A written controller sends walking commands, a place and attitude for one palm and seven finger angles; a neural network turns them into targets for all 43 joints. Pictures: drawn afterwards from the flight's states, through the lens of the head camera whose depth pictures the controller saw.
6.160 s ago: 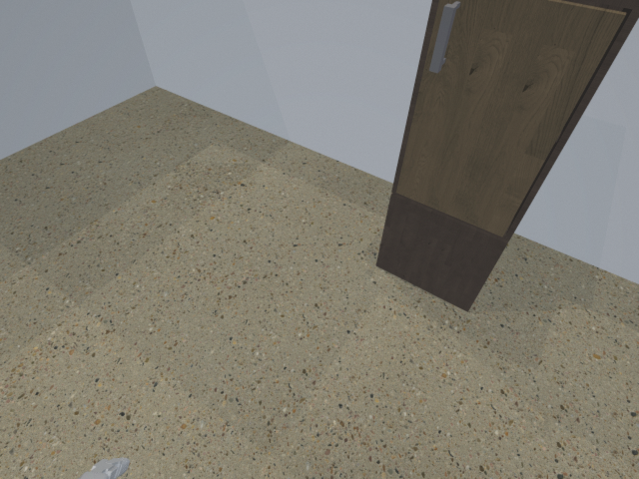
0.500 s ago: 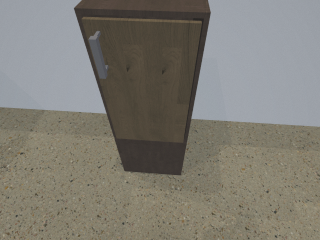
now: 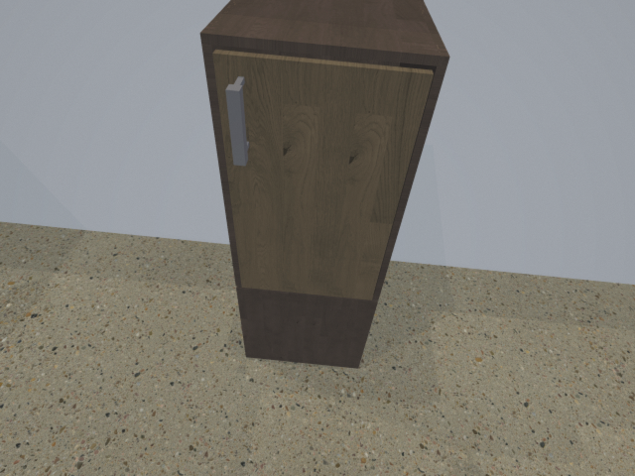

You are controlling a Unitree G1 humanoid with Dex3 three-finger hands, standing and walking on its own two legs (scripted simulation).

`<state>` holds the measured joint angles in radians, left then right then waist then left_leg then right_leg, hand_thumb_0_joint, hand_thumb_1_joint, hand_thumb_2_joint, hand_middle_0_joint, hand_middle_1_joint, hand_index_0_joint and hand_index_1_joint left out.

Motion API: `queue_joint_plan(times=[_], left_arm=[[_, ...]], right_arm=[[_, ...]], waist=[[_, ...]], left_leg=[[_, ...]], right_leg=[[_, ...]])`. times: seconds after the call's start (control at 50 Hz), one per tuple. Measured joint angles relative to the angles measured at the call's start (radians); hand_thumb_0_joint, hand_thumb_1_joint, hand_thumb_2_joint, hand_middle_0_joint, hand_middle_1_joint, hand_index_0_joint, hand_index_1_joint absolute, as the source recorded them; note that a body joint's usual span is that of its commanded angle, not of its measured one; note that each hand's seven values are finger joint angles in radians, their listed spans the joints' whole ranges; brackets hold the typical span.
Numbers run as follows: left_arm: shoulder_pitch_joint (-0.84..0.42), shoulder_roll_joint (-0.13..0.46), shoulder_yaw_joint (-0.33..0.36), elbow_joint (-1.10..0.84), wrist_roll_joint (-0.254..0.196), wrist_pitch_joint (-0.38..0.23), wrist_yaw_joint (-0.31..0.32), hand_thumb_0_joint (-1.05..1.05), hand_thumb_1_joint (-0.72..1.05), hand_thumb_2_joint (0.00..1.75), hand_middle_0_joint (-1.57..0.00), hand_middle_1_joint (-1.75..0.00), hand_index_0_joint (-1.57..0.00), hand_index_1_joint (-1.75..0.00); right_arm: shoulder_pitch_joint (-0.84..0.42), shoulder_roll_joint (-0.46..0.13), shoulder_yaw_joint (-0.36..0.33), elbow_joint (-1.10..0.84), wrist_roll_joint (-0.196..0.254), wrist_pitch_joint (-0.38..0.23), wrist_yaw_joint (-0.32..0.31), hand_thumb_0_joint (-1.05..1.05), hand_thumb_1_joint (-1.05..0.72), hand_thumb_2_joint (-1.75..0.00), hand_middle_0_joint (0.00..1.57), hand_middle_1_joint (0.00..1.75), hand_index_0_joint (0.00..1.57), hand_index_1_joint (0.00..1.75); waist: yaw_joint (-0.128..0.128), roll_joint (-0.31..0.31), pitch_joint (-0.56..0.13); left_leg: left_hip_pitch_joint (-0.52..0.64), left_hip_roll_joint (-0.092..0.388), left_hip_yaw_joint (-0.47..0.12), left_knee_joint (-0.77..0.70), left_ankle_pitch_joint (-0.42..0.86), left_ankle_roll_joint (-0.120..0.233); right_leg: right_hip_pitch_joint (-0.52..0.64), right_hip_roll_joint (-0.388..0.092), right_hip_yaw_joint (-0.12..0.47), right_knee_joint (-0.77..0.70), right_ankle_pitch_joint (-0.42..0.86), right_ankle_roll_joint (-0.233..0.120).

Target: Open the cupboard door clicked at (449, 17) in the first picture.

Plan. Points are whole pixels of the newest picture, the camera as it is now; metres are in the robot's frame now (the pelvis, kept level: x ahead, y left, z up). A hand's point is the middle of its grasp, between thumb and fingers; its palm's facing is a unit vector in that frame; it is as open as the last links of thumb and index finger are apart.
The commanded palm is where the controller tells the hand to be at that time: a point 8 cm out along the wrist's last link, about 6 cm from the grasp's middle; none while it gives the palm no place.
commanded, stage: look again from close up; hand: left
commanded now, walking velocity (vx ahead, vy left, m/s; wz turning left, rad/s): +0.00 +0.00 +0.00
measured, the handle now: (240, 121) +0.61 +0.19 +0.15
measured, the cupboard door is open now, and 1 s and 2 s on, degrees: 0 0 0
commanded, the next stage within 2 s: shuffle to correct the standing spot in 0.08 s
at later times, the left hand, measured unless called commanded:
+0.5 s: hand out of the picture -0.07 +0.16 -0.17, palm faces +0.09 -0.98 -0.16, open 7.4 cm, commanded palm none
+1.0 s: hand out of the picture +0.13 +0.17 -0.17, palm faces +0.02 -0.97 -0.26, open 7.3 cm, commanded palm none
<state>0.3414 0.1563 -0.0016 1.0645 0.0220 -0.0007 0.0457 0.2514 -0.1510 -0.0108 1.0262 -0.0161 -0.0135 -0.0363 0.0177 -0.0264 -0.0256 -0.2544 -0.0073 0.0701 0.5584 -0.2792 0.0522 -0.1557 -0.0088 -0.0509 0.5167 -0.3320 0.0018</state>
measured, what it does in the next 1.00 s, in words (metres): steps on the spot: right foot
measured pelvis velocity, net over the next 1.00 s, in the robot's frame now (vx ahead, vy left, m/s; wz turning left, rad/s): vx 0.08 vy -0.03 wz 0.00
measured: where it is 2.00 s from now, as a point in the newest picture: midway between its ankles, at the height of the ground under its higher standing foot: outside the picture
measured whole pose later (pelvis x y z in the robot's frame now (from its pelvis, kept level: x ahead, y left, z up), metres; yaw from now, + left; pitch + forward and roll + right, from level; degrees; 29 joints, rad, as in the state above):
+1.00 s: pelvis +0.08 -0.03 +0.00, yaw +0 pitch +0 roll +3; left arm 0.24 0.20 0.04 1.02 0.02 -0.03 0.02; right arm 0.38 -0.09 0.00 1.09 -0.02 -0.04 -0.02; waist -0.02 -0.03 0.03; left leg -0.20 0.01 0.11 0.51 -0.31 -0.02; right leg -0.38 -0.07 -0.06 0.55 -0.15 -0.01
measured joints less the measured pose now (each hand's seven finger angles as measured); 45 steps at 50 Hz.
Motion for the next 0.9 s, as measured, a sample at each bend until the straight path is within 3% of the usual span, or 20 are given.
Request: queue_joint_plan(times=[0.22,0.38,0.46,0.56,0.64,0.66,0.72,0.78,0.84,0.9], left_arm=[[0.005,0.014,0.0,-0.01,0.001,0.009,-0.012,0.0,0.91,0.9,-0.2,-0.3,-0.2,-0.3],[0.053,-0.002,0.009,0.008,0.01,0.015,-0.026,0.0,0.91,0.9,-0.2,-0.3,-0.2,-0.3],[0.088,-0.017,0.016,0.012,0.007,-0.002,-0.028,0.0,0.91,0.9,-0.2,-0.3,-0.2,-0.3],[0.14,-0.034,0.025,0.032,0.002,-0.025,-0.018,0.0,0.91,0.9,-0.2,-0.3,-0.2,-0.3],[0.162,-0.041,0.021,0.054,0.002,-0.024,-0.023,0.0,0.91,0.9,-0.2,-0.3,-0.2,-0.3],[0.164,-0.044,0.02,0.057,0.001,-0.021,-0.026,0.0,0.91,0.9,-0.2,-0.3,-0.2,-0.3],[0.138,-0.042,0.022,0.066,0.006,0.001,-0.036,0.01,0.91,0.9,-0.2,-0.3,-0.2,-0.3],[0.081,-0.03,0.028,0.051,0.012,0.001,-0.043,0.01,0.91,0.9,-0.2,-0.3,-0.2,-0.3],[0.008,-0.019,0.034,0.009,0.01,-0.009,-0.045,0.01,0.91,0.9,-0.2,-0.3,-0.2,-0.3],[-0.051,0.012,0.04,-0.012,0.011,-0.004,-0.028,0.03,0.95,0.9,-0.2,-0.3,-0.2,-0.3]], right_arm=[[0.064,-0.002,0.011,0.022,-0.002,0.006,0.015,0.01,-0.93,-0.89,0.2,0.3,0.2,0.3],[0.108,0.008,0.002,0.057,-0.007,0.026,0.024,0.01,-0.91,-0.89,0.2,0.3,0.2,0.3],[0.12,0.009,-0.005,0.067,-0.007,0.031,0.028,0.01,-0.91,-0.89,0.2,0.3,0.2,0.3],[0.107,0.009,-0.014,0.06,-0.005,0.023,0.042,0.01,-0.91,-0.89,0.2,0.3,0.2,0.3],[0.082,0.009,-0.012,0.027,-0.002,-0.013,0.039,0.01,-0.91,-0.89,0.19,0.3,0.2,0.3],[0.078,0.006,-0.013,0.018,-0.003,-0.028,0.034,0.01,-0.91,-0.89,0.2,0.3,0.2,0.3],[0.065,0.016,-0.013,0.005,-0.009,-0.045,0.023,0.01,-0.92,-0.89,0.19,0.3,0.2,0.3],[0.079,0.028,-0.01,0.008,-0.01,-0.053,0.016,0.01,-0.92,-0.89,0.19,0.3,0.2,0.3],[0.101,0.04,-0.001,0.024,-0.011,-0.059,0.016,0.01,-0.92,-0.89,0.19,0.3,0.2,0.3],[0.116,0.055,0.009,0.039,-0.014,-0.054,0.015,0.01,-0.92,-0.89,0.2,0.3,0.2,0.3]], waist=[[-0.012,-0.001,0.012],[-0.019,0.015,0.007],[-0.009,0.024,0.004],[0.007,0.008,0.0],[0.006,-0.012,0.003],[0.002,-0.012,0.004],[-0.004,-0.037,0.007],[-0.017,-0.036,0.002],[-0.02,-0.023,0.01],[-0.029,-0.009,0.027]], left_leg=[[-0.007,-0.035,0.017,-0.093,0.08,0.025],[-0.023,-0.029,0.012,-0.074,0.059,0.025],[-0.046,-0.02,-0.005,-0.009,-0.047,0.011],[-0.13,0.007,-0.002,0.216,-0.143,0.004],[-0.076,0.025,0.013,0.04,-0.07,-0.01],[-0.073,0.027,0.016,0.017,0.007,-0.009],[-0.062,0.014,0.052,0.042,0.002,0.001],[-0.017,0.006,0.058,-0.03,0.005,-0.001],[0.03,0.005,0.05,-0.111,0.039,-0.009],[0.064,0.014,0.043,-0.149,0.047,-0.025]], right_leg=[[-0.039,-0.033,0.014,-0.026,0.048,0.013],[-0.066,-0.021,0.015,0.027,-0.045,-0.032],[-0.055,-0.007,0.009,0.011,-0.021,-0.03],[-0.019,0.0,-0.005,-0.028,0.016,-0.025],[-0.012,-0.007,-0.005,0.007,-0.027,-0.01],[-0.031,-0.008,-0.003,0.056,-0.057,-0.016],[-0.155,-0.023,0.016,0.342,-0.148,-0.036],[-0.278,-0.037,0.005,0.519,-0.083,-0.037],[-0.344,-0.056,-0.005,0.498,-0.015,-0.021],[-0.343,-0.061,-0.013,0.349,0.024,-0.008]])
